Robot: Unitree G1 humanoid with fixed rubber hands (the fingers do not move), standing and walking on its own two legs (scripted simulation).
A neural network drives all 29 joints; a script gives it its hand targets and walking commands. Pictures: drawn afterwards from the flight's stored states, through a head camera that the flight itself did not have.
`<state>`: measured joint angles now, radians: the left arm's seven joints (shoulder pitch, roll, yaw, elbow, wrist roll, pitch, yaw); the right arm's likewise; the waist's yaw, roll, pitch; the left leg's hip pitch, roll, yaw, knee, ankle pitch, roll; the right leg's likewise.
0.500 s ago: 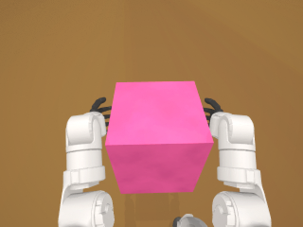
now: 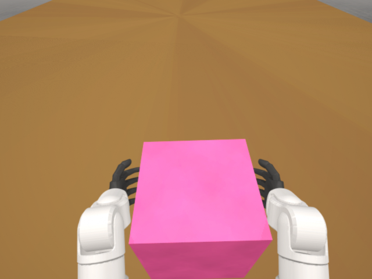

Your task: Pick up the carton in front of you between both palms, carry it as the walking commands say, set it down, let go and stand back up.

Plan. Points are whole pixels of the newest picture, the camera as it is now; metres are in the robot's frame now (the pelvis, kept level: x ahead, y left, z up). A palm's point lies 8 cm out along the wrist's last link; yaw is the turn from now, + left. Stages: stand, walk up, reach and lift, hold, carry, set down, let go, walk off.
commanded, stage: carry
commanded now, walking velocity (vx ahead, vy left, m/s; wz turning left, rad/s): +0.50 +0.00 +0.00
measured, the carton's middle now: (196, 213) +0.26 +0.00 +0.04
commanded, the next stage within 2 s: none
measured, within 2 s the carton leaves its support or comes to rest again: neither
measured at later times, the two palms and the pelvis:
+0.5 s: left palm (152, 109) +0.58 +0.13 +0.10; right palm (251, 112) +0.57 -0.17 +0.09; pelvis +0.31 -0.02 -0.01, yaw +0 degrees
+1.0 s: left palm (154, 71) +0.90 +0.16 +0.08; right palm (225, 70) +0.90 -0.14 +0.08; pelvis +0.64 +0.01 -0.01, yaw -1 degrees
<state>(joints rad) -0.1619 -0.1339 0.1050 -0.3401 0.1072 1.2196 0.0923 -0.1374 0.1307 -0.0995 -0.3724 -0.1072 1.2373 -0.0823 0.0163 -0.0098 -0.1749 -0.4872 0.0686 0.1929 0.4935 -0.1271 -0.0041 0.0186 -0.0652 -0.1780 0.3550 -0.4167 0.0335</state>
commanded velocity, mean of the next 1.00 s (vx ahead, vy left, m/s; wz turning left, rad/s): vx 0.50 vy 0.00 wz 0.00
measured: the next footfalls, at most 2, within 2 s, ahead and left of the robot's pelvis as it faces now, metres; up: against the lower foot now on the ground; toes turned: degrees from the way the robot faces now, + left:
left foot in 0.02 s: +0.17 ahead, +0.11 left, +0.00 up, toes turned +11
right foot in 0.46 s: +0.46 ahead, -0.12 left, +0.00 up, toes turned -13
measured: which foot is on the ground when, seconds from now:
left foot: up 0.00-0.00, down 0.02-0.50, up 0.52-0.92, down 0.94-1.00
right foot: down 0.00-0.02, up 0.04-0.44, down 0.46-0.94, up 0.96-1.00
